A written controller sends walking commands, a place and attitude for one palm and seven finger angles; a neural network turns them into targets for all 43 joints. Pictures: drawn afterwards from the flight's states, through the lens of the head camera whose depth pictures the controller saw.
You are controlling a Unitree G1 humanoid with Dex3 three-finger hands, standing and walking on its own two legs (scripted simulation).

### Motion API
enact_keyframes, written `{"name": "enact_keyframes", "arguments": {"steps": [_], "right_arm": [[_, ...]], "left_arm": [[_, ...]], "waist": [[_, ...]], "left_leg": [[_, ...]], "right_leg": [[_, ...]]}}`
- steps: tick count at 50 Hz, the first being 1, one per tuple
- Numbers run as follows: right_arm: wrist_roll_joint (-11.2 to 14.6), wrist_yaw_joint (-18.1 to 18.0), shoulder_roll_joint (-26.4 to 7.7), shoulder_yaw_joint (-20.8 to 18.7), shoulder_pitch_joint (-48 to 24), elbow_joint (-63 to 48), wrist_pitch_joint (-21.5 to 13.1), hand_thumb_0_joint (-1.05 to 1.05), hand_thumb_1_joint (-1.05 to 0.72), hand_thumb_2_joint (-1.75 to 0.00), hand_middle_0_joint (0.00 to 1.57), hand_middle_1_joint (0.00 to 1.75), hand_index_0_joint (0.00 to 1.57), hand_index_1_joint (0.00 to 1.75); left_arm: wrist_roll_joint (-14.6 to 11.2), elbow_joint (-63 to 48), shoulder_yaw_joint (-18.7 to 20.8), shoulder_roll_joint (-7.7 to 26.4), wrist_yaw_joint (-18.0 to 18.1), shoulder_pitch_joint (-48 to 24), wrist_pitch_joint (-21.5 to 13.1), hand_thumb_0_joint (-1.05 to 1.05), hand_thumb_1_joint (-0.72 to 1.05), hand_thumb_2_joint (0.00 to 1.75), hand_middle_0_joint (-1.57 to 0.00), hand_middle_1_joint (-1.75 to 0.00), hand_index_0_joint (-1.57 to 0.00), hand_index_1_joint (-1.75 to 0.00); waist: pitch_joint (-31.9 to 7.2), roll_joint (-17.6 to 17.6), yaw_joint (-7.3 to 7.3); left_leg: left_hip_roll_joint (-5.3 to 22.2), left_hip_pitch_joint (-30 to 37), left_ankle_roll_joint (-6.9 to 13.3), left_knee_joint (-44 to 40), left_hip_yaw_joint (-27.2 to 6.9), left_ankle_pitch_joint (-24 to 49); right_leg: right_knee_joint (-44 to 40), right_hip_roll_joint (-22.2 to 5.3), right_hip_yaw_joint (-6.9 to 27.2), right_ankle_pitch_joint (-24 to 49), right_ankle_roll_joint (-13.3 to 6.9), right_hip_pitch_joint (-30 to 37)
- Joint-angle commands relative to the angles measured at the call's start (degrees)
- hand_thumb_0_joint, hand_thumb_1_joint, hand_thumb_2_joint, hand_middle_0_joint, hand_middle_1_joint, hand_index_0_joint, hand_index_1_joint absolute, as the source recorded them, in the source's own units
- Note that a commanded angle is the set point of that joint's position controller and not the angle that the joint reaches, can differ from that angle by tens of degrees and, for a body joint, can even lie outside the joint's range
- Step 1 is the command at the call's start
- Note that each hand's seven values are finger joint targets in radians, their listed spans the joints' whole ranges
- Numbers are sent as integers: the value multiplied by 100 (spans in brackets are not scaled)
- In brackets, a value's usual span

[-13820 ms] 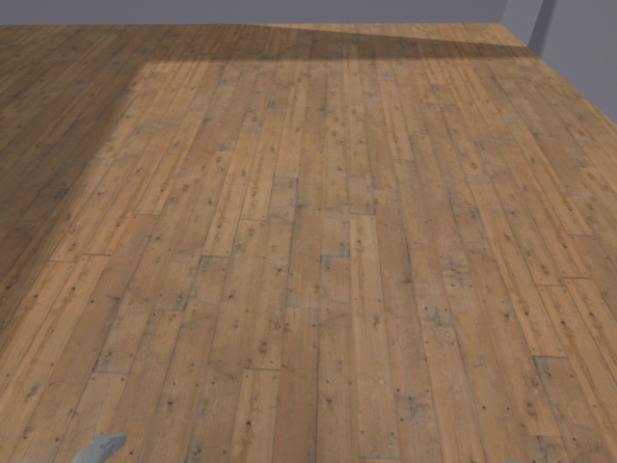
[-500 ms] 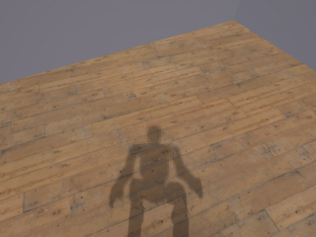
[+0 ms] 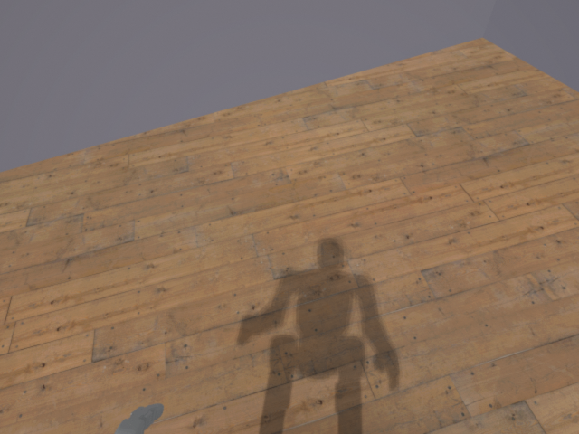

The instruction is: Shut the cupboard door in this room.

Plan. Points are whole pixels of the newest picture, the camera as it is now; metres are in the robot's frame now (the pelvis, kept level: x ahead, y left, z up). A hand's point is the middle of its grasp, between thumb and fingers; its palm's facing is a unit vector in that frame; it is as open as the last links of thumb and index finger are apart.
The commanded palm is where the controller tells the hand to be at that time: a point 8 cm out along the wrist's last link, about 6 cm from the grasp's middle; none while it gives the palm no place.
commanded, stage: turn or walk to find it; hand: left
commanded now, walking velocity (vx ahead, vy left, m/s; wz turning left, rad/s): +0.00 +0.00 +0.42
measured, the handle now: out of the picture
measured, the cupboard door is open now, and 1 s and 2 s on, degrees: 78 78 78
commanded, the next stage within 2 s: none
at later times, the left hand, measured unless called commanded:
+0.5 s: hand out of the picture -0.06 +0.19 -0.16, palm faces +0.30 -0.92 -0.26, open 7.3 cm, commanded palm none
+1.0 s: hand out of the picture -0.04 +0.21 -0.15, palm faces +0.42 -0.86 -0.28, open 7.4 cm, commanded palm none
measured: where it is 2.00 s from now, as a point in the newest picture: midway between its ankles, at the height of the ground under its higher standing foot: outside the picture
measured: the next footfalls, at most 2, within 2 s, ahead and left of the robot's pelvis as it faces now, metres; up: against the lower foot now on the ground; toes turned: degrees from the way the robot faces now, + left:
left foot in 0.56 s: -0.06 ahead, +0.12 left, +0.00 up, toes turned +21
right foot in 1.02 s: +0.02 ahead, -0.10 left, +0.00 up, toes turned +22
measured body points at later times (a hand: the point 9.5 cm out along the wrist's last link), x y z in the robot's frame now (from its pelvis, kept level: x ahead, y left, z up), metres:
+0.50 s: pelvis -0.04 -0.01 +0.01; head +0.00 -0.01 +0.45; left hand -0.08 +0.24 -0.14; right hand +0.09 -0.24 -0.14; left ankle -0.10 +0.12 -0.70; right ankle +0.01 -0.10 -0.73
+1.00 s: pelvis -0.06 -0.02 +0.00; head -0.01 -0.02 +0.45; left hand -0.06 +0.26 -0.13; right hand +0.09 -0.22 -0.16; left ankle -0.10 +0.11 -0.73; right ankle -0.01 -0.12 -0.73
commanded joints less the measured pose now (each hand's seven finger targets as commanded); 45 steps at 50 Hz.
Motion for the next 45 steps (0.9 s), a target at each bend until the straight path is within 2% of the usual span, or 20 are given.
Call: {"name": "enact_keyframes", "arguments": {"steps": [1, 2, 3, 4, 5, 7, 13, 20, 23, 25, 26, 27, 28, 29, 31, 33, 34, 37, 42, 45], "right_arm": [[10, -6, -686, -253, -186, -617, -70, 0, -90, -90, 20, 30, 20, 30], [-21, 23, -694, -275, -60, -470, 9, 0, -90, -90, 20, 30, 20, 30], [-26, 49, -657, -300, -11, -353, 50, 0, -90, -90, 20, 30, 20, 30], [-32, 79, -611, -289, 170, -237, 70, 0, -90, -90, 20, 30, 20, 30], [-42, 96, -516, -260, 305, -152, 76, 0, -90, -90, 20, 30, 20, 30], [-29, 97, -480, -239, 428, -87, 75, 0, -90, -90, 20, 30, 20, 30], [-24, 85, -489, -202, 29, -136, 95, 0, -90, -90, 20, 30, 20, 30], [50, 70, -335, -73, -430, -288, -9, 0, -90, -90, 20, 30, 20, 30], [85, 52, -324, -40, -304, -282, -73, 0, -90, -90, 20, 30, 20, 30], [80, 45, -378, -42, -27, -231, -125, 0, -90, -90, 20, 30, 20, 30], [72, 55, -528, -69, 136, -180, -172, 0, -90, -90, 20, 30, 20, 30], [31, 35, -1000, -178, 259, -205, -226, 0, -90, -90, 20, 30, 20, 30], [6, -10, -1464, -267, 359, -219, -191, 0, -90, -90, 20, 30, 20, 30], [-1, -22, -1435, -240, 364, -175, -147, 0, -90, -90, 20, 30, 20, 30], [-23, -115, -1133, -153, -211, -267, -179, 0, -90, -90, 20, 30, 20, 30], [-6, -124, -1006, -84, -509, -369, -217, 0, -90, -90, 20, 30, 20, 30], [9, -126, -987, -82, -475, -376, -239, 0, -90, -90, 20, 30, 20, 30], [19, -120, -1021, -132, -200, -332, -261, 0, -90, -90, 20, 30, 20, 30], [-18, -108, -1034, -194, 18, -312, -227, 0, -90, -90, 20, 30, 20, 30], [-37, -92, -1042, -218, -136, -371, -184, 0, -90, -90, 20, 30, 20, 30]], "left_arm": [[20, -271, 289, 1411, 111, 875, -118, 0, 90, 90, -20, -30, -20, -30], [8, -359, 305, 1188, 129, 409, -142, 0, 90, 90, -20, -30, -20, -30], [5, -440, 257, 1080, 106, 156, -117, 0, 90, 90, -20, -30, -20, -30], [-8, -479, 196, 933, 111, -54, -107, 0, 90, 90, -20, -30, -20, -30], [-2, -501, 163, 810, 100, -82, -139, 0, 90, 90, -20, -30, -20, -30], [-14, -427, 146, 765, 94, 161, -180, 0, 90, 90, -20, -30, -20, -30], [25, -191, 189, 847, 117, 720, -177, 0, 90, 90, -20, -30, -20, -30], [106, 19, 285, 1132, 98, 1011, -118, 0, 90, 90, -20, -30, -20, -30], [102, 91, 305, 1231, 75, 954, -93, 0, 90, 90, -20, -30, -20, -30], [63, 105, 305, 1208, 66, 819, -64, 0, 90, 90, -20, -30, -20, -30], [18, 83, 289, 1115, 52, 804, -30, 0, 90, 90, -20, -30, -20, -30], [-34, -23, 253, 833, 37, 832, 21, 0, 90, 90, -20, -30, -20, -30], [-8, -239, 120, 538, 14, 511, 73, 0, 90, 90, -20, -30, -20, -30], [26, -270, 133, 713, 15, 235, 130, 0, 90, 90, -20, -30, -20, -30], [44, -114, 195, 718, -8, 193, 188, 0, 90, 90, -20, -30, -20, -30], [28, 18, 193, 728, -49, 459, 152, 0, 90, 90, -20, -30, -20, -30], [24, 74, 192, 729, -61, 526, 133, 0, 90, 90, -20, -30, -20, -30], [11, 7, 155, 684, -39, 425, 111, 0, 90, 90, -20, -30, -20, -30], [-26, -214, 118, 585, 1, 71, 86, 0, 90, 90, -20, -30, -20, -30], [-51, -233, 102, 545, 14, 175, 62, 0, 90, 90, -20, -30, -20, -30]], "waist": [[-698, -1511, 451], [-367, -1778, 267], [-95, -1312, 154], [25, -1089, -1], [39, -1084, -38], [-146, -1157, 26], [-206, -1102, 289], [-478, -1319, 515], [-725, -1408, 420], [-852, -1242, 206], [-950, -819, 84], [-941, 455, -24], [-596, 1566, -143], [-454, 808, -174], [-83, 985, 27], [-152, 767, 200], [-230, 540, 215], [-501, 312, 116], [-608, 515, -22], [-623, 688, 42]], "left_leg": [[58, -1378, -45, 2863, -52, -1850], [200, -1386, -33, 3324, -177, -1556], [214, -1360, -66, 3718, -60, -1226], [310, -1366, -102, 3851, 29, -940], [313, -1358, -165, 3932, 147, -667], [311, -1455, -268, 3962, 237, -428], [544, -1460, -382, 3406, 352, -634], [536, -728, -275, 1568, 827, -1384], [435, -295, -192, 830, 1030, -1226], [412, 431, -123, -215, 1094, -447], [512, 1093, -46, -891, 937, 238], [1558, 1722, 353, -1405, -506, 802], [2530, 1555, 923, -1662, -1583, 2147], [2658, 1038, 1124, -1604, -1233, 1953], [2049, 655, 1019, -1668, -938, 1496], [1698, 829, 944, -1442, -528, 2129], [1641, 922, 928, -1402, -431, 2316], [1576, 1354, 973, -1242, -480, 2843], [1636, 1475, 1120, -1046, -874, 3147], [1551, 1024, 1075, -940, -1072, 2994]], "right_leg": [[-1836, -2557, 2053, 958, -1048, 735], [-2078, -2276, 1832, 119, -985, 181], [-2105, -1978, 1584, -240, -851, -64], [-2022, -1796, 1130, -91, -709, -136], [-1927, -1570, 730, 287, -619, -50], [-1819, -1447, 378, 756, -582, 384], [-1828, -1800, 431, 727, -816, 797], [-1422, -2046, 228, 1738, -1049, 1081], [-1098, -2041, 56, 2197, -998, 1138], [-650, -1914, -216, 1947, -698, 802], [-149, -1729, -480, 1560, -408, 329], [897, -1100, -797, 101, -16, -857], [1889, -548, -642, -1935, 256, -1757], [2401, -631, -182, -1767, 162, -1501], [2830, -602, 78, -1193, 208, -1645], [2972, -508, 113, -772, 258, -1625], [2986, -478, 97, -676, 283, -1575], [2748, -402, 122, -659, 369, -1582], [1863, -280, 167, -1005, 373, -1332], [1052, -143, 88, -981, 309, -680]]}}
